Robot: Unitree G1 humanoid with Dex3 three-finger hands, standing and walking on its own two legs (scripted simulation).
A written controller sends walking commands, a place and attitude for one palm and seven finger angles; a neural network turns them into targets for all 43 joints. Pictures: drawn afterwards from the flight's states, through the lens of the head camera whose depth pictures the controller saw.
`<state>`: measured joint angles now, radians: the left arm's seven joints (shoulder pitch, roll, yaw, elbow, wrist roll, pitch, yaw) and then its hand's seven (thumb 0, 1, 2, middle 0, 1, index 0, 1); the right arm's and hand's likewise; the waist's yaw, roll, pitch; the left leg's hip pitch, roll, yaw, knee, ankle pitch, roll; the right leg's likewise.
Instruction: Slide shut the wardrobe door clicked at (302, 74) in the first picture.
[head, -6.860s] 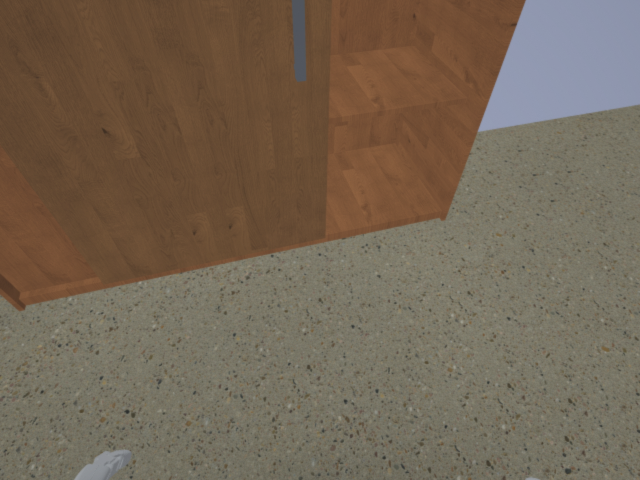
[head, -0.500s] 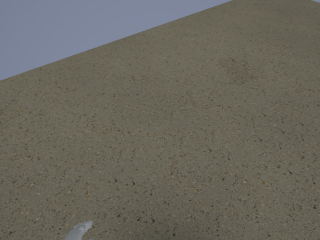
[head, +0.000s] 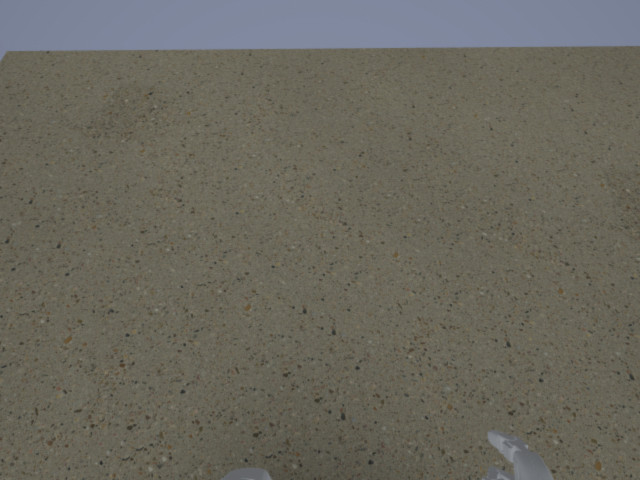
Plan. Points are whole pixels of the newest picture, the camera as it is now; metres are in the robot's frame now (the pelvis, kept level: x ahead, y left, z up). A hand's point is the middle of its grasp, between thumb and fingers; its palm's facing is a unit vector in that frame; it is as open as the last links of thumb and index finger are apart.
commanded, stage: turn to face it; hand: left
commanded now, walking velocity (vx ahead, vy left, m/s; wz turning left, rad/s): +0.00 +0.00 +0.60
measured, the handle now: out of the picture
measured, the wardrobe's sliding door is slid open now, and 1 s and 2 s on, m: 0.54 0.54 0.54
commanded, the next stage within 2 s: none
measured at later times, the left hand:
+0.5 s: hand out of the picture +0.10 +0.20 -0.12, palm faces +0.24 -0.93 -0.29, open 7.4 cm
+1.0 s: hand out of the picture -0.15 +0.18 -0.17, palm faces +0.60 -0.76 -0.25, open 7.4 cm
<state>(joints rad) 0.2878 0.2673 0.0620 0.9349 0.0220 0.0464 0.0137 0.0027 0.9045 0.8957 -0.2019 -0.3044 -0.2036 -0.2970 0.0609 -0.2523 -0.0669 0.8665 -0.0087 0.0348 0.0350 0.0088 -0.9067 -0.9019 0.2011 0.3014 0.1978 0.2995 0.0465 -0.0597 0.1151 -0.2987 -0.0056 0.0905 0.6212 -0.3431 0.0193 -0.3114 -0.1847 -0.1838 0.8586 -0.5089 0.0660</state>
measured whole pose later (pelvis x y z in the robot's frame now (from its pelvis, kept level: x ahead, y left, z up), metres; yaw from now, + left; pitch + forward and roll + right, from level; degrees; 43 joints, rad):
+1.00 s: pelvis -0.05 -0.02 +0.00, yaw +36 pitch -1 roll -1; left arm 0.28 0.26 0.06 0.92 0.03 0.04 0.02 0.00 0.90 0.90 -0.20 -0.30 -0.20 -0.30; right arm 0.14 -0.27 -0.08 0.90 -0.01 0.06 0.04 0.01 -0.91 -0.90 0.20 0.30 0.20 0.30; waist 0.03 -0.04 0.09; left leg -0.28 0.02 0.08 0.63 -0.32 -0.03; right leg -0.30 -0.21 -0.29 0.67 -0.31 0.05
